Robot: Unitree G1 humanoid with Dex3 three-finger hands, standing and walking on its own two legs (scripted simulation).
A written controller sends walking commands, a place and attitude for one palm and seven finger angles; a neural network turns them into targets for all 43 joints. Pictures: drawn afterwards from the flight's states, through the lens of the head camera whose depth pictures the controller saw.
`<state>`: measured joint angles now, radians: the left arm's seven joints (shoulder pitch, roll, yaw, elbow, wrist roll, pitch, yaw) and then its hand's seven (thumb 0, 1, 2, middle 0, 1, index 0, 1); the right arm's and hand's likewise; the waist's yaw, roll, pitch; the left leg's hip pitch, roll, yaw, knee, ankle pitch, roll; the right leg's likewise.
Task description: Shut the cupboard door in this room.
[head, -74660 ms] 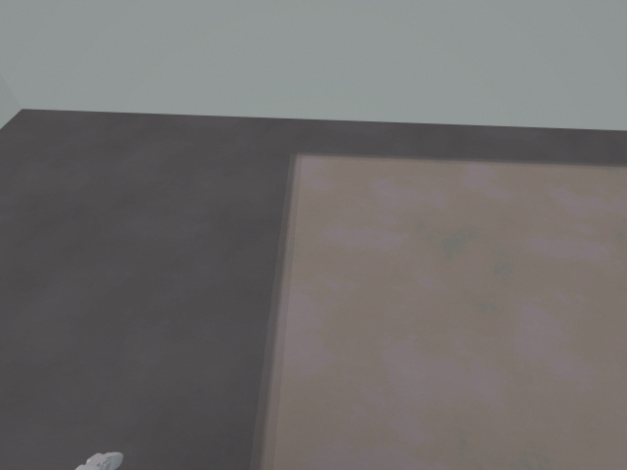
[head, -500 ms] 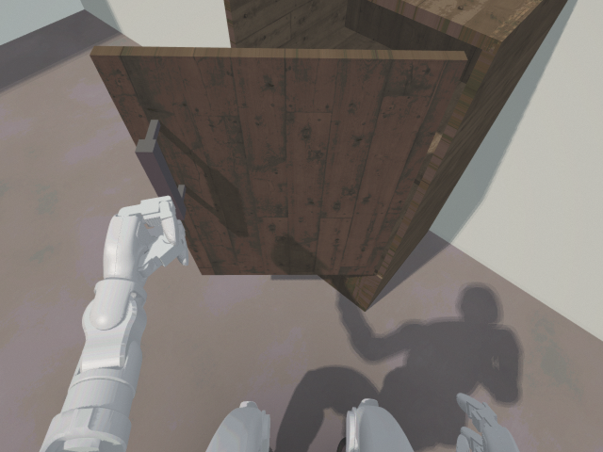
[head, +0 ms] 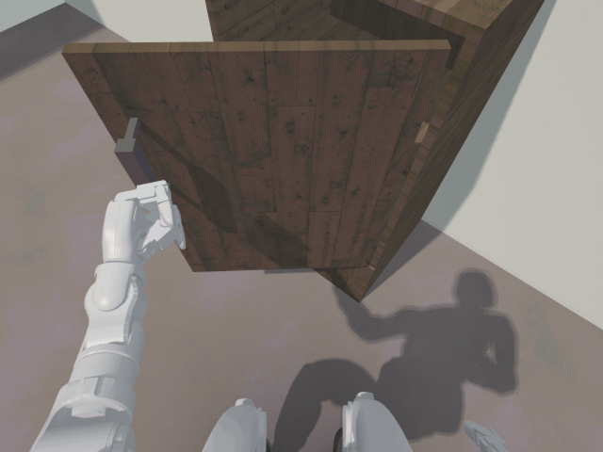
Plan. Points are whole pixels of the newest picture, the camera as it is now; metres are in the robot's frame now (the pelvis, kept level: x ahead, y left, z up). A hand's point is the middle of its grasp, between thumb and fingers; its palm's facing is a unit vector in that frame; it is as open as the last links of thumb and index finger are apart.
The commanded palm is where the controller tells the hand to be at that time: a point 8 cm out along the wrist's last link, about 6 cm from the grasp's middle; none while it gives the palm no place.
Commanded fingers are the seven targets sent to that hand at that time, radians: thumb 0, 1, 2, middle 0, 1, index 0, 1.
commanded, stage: push the door shut along its arc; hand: left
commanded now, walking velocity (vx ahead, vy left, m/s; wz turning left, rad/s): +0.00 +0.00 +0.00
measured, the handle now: (149, 172) +0.49 +0.23 +0.04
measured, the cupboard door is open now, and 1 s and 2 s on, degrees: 41 30 15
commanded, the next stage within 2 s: pull the fist back off the door in 1.82 s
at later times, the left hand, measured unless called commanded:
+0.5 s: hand (172, 199) +0.43 +0.18 +0.05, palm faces -0.05 -1.00 -0.05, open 3.1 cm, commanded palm +0.43 +0.22 +0.04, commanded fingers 0.00 0.90 0.90 -1.30 -1.50 -1.30 -1.50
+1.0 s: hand (195, 167) +0.49 +0.16 +0.05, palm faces -0.20 -0.98 -0.04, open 3.1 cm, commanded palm +0.49 +0.20 +0.04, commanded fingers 0.00 0.90 0.90 -1.30 -1.50 -1.30 -1.50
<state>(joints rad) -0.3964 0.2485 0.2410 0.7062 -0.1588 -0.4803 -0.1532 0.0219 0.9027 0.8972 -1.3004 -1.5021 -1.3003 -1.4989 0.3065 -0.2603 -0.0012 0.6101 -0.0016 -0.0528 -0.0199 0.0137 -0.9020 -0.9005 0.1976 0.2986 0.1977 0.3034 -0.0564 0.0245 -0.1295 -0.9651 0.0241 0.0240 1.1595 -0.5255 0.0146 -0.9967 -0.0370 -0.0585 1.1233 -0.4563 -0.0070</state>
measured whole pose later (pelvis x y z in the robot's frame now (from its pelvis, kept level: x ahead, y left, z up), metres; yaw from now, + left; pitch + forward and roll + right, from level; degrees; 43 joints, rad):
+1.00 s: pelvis -0.01 +0.01 -0.02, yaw -1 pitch +24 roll -3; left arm -0.90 0.48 0.31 1.15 -0.11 -0.43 -0.38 0.02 0.90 0.90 -1.30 -1.50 -1.30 -1.50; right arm 0.36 -0.28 0.03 0.63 0.00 -0.03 -0.01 0.01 -0.90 -0.90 0.20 0.30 0.20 0.30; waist -0.17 0.04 -0.12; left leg -1.14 0.03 0.01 1.26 -0.53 0.03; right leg -1.15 -0.03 -0.07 1.18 -0.44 0.00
